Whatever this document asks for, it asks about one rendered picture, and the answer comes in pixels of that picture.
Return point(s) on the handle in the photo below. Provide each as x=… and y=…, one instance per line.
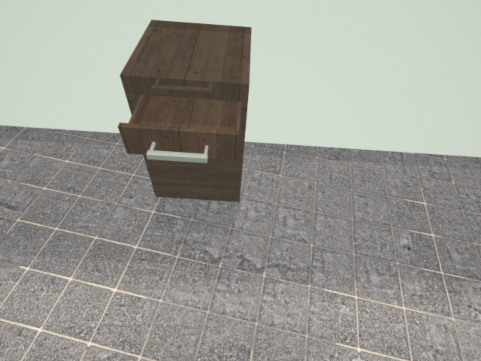
x=177, y=156
x=181, y=90

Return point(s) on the drawer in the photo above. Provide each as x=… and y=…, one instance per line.
x=183, y=125

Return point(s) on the cabinet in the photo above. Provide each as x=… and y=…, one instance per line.
x=195, y=55

